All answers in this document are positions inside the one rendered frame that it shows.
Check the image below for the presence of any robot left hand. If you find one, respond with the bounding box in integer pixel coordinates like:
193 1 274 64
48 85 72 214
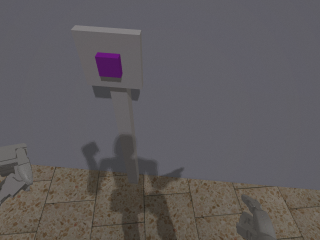
0 143 33 206

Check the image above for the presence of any robot right hand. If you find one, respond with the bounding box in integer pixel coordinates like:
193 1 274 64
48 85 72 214
236 194 276 240

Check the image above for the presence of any panel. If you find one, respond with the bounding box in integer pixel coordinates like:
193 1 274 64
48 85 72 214
71 25 144 184

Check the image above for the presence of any button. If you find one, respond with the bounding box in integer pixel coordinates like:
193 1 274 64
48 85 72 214
95 52 123 78

